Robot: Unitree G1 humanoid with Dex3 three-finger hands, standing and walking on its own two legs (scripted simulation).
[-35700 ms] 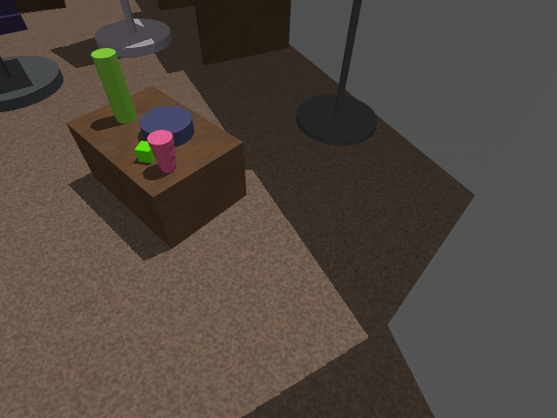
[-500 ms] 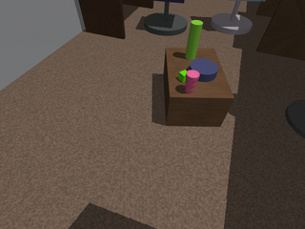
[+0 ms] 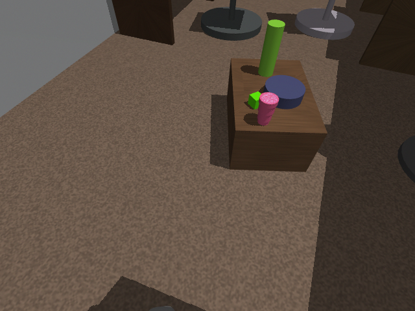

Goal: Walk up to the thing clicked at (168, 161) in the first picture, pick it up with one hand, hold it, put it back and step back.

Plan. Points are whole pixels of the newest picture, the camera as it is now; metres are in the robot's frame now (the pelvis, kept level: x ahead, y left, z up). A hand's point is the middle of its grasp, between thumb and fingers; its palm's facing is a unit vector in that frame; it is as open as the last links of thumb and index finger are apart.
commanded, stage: step back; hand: right
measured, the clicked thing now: (266, 110) +1.04 -0.26 -0.35
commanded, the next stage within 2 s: stand in 0.26 s
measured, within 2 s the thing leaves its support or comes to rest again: neither
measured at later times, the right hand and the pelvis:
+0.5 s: hand out of the picture +0.12 -0.24 -0.13, palm faces +0.02 +0.94 -0.33, open 7.4 cm; pelvis +0.02 +0.01 +0.02, yaw -3 degrees
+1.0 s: hand out of the picture +0.09 -0.24 -0.13, palm faces +0.04 +0.94 -0.34, open 7.4 cm; pelvis +0.03 +0.01 +0.02, yaw -3 degrees
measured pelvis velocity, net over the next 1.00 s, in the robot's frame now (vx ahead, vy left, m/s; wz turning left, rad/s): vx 0.03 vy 0.01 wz -0.05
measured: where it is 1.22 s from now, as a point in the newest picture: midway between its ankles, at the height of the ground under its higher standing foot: outside the picture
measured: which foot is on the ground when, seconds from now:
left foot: down 0.00-1.00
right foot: down 0.00-1.00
